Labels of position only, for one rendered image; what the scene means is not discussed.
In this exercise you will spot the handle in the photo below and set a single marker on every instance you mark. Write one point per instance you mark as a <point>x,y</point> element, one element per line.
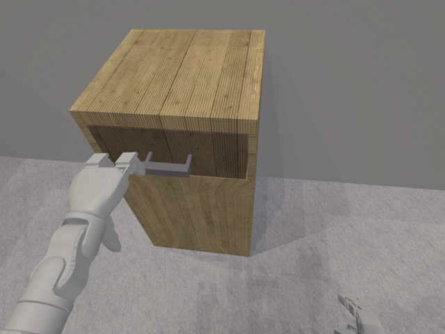
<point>167,169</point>

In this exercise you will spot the right robot hand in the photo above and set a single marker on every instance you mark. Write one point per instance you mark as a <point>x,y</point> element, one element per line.
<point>367,320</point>

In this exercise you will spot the left robot hand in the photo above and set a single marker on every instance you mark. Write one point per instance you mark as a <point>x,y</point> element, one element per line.
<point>100,186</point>

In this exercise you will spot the robot left forearm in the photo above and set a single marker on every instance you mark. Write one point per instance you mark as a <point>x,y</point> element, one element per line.
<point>48,299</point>

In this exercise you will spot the cabinet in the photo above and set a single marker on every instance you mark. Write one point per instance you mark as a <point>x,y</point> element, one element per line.
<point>184,79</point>

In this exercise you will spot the drawer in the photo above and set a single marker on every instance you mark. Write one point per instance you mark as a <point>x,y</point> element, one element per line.
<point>215,154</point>

